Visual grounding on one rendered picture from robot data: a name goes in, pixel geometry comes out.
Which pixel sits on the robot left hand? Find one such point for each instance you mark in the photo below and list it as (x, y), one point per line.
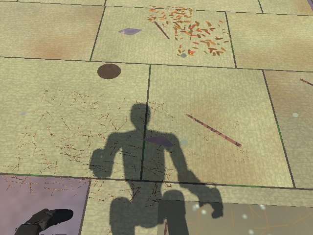
(43, 220)

